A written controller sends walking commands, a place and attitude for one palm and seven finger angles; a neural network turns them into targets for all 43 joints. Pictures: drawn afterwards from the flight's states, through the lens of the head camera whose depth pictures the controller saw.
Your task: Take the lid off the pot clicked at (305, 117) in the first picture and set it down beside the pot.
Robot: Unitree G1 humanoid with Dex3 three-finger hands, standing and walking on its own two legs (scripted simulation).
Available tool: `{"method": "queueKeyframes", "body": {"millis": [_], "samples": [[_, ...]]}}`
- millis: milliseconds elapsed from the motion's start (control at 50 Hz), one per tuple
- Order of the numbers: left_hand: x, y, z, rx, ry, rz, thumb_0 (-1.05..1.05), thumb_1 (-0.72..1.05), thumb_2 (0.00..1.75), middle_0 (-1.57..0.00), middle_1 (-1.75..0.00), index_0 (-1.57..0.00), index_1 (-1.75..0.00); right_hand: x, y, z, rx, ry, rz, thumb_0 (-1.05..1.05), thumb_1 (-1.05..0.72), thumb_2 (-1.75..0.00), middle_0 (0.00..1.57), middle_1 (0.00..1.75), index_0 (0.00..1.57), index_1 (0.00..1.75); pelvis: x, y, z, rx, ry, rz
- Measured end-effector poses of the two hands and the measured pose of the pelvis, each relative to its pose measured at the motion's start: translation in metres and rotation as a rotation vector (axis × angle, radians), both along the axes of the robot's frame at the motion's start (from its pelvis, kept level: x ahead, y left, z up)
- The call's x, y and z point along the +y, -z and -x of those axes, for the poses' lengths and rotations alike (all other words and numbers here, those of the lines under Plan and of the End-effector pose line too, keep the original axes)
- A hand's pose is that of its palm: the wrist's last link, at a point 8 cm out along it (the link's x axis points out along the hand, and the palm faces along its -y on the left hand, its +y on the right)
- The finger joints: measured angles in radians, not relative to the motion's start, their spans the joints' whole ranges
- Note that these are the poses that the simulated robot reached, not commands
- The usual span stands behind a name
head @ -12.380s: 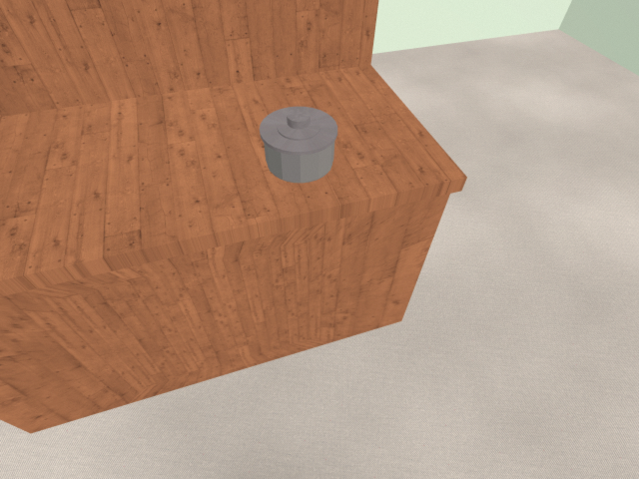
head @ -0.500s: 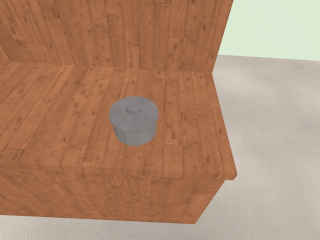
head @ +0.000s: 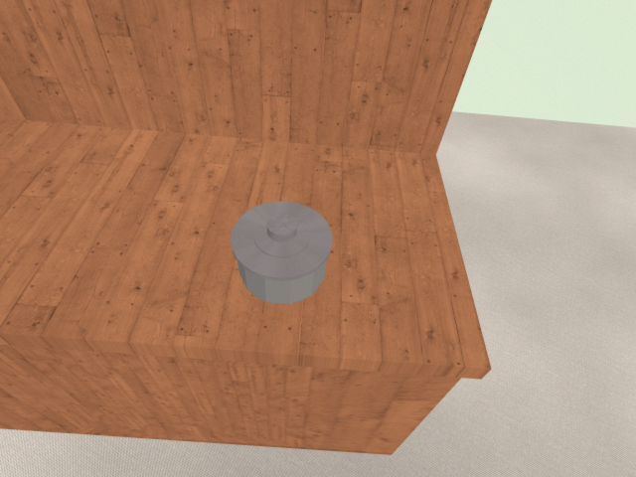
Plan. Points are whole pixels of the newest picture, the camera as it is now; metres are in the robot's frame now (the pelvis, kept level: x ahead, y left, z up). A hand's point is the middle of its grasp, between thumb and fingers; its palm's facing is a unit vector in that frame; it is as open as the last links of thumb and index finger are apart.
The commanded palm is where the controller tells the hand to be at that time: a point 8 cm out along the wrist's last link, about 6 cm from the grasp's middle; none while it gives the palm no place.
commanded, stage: come to a stop and stand still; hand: left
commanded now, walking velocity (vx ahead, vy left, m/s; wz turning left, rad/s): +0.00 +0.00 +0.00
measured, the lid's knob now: (282, 227) +0.45 +0.09 +0.04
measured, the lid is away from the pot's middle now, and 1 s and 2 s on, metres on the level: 0.00 0.00 0.00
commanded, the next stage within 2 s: look again from close up in 0.10 s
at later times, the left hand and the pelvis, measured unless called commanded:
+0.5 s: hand out of the picture -0.01 +0.16 -0.18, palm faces +0.02 -0.99 -0.16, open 7.4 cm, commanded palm none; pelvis +0.00 +0.00 +0.00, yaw +0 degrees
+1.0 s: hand out of the picture -0.02 +0.15 -0.18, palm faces +0.04 -0.99 -0.14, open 7.4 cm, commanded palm +0.09 +0.21 -0.07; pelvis +0.00 +0.00 +0.00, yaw +0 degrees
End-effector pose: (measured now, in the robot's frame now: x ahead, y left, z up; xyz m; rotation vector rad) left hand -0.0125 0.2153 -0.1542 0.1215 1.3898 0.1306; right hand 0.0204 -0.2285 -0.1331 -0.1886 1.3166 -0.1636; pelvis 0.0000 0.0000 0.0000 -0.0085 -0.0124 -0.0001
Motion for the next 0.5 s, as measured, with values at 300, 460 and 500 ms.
{"method": "queueKeyframes", "body": {"millis": [300,460,500], "samples": [[0.001,-0.002,-0.006,-0.007,0.002,-0.004,0.01,0.91,0.9,-0.2,-0.3,-0.2,-0.3,0.002,0.0,0.009,0.038,0.009,-0.01,0.01,-0.93,-0.9,0.2,0.3,0.2,0.3,-0.001,-0.002,-0.004,-0.003,-0.002,-0.002],[-0.002,-0.002,0.002,0.019,-0.001,0.001,0.01,0.91,0.9,-0.2,-0.3,-0.2,-0.3,0.007,0.002,0.021,0.073,0.02,-0.026,0.01,-0.92,-0.9,0.2,0.3,0.2,0.3,-0.002,-0.002,-0.004,-0.001,-0.001,-0.003],[-0.003,-0.002,0.004,0.025,-0.002,0.002,0.01,0.91,0.9,-0.2,-0.3,-0.2,-0.3,0.008,0.002,0.024,0.08,0.023,-0.03,0.01,-0.92,-0.9,0.2,0.3,0.2,0.3,-0.002,-0.002,-0.004,-0.001,-0.001,-0.003]]}}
